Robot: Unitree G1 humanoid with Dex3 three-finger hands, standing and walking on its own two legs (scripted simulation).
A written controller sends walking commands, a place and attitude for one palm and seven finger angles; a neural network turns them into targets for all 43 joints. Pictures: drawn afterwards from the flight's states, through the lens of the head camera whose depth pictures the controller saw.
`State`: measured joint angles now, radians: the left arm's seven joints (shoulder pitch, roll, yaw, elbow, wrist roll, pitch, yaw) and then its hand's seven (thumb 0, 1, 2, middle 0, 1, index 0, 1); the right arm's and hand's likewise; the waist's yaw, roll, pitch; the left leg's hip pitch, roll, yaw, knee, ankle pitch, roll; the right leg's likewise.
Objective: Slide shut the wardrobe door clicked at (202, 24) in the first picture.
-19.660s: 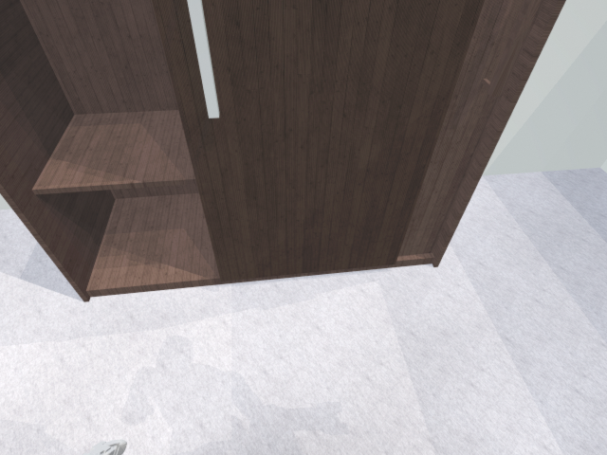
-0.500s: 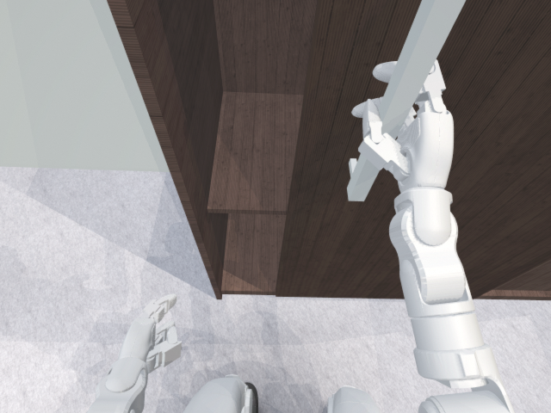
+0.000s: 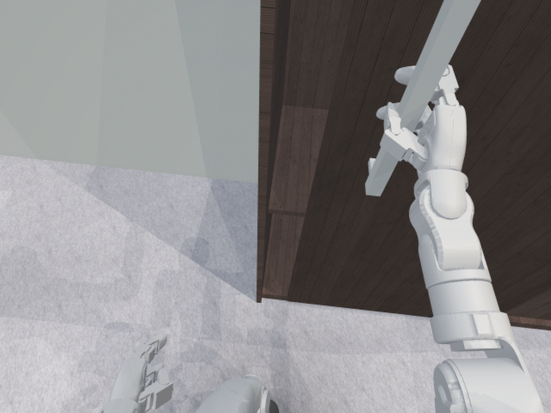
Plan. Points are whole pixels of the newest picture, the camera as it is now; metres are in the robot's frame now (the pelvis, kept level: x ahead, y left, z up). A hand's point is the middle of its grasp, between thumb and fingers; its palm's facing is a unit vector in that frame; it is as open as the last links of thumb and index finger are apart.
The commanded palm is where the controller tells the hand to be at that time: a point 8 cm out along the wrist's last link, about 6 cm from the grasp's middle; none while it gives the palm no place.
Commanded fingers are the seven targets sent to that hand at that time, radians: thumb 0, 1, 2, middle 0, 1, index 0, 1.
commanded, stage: step sideways, sliding the door along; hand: right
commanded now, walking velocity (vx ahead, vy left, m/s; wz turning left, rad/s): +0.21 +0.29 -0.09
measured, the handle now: (407, 98) +0.48 -0.13 +0.20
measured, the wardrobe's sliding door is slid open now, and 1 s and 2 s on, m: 0.09 0.00 0.00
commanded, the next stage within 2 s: stop walking and hold the door there in 0.72 s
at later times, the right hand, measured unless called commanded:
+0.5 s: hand (318, 125) +0.43 -0.02 +0.19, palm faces +0.15 +0.98 -0.11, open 6.7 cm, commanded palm +0.41 +0.00 +0.19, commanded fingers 0.00 -0.90 -0.90 0.45 1.40 0.45 1.40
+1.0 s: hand (318, 120) +0.44 -0.02 +0.18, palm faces +0.40 +0.89 -0.22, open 6.6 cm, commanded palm +0.40 -0.05 +0.19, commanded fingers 0.00 -0.90 -0.90 0.45 1.40 0.45 1.40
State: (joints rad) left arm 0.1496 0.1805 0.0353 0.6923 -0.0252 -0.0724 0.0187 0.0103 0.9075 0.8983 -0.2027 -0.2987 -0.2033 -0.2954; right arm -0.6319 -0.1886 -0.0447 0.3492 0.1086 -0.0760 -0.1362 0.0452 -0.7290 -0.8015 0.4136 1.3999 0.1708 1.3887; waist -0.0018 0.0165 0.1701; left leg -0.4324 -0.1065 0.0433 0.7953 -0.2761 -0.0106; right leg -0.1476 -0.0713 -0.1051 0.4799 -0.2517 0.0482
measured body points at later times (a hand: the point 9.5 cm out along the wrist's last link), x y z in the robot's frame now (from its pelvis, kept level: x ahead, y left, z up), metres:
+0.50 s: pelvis +0.02 +0.13 +0.00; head +0.08 +0.13 +0.44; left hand +0.27 +0.31 -0.10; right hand +0.41 -0.07 +0.19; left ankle +0.05 +0.13 -0.73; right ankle -0.02 -0.07 -0.71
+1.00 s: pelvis +0.07 +0.23 +0.01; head +0.16 +0.25 +0.45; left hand +0.29 +0.43 -0.12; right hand +0.41 -0.06 +0.19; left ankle +0.08 +0.33 -0.73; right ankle +0.03 +0.05 -0.70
